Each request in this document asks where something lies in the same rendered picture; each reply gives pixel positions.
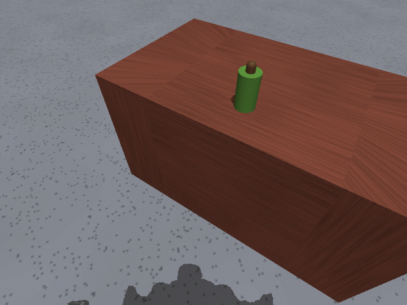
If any bottle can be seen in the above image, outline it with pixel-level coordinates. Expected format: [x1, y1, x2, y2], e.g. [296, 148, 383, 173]
[234, 60, 263, 113]

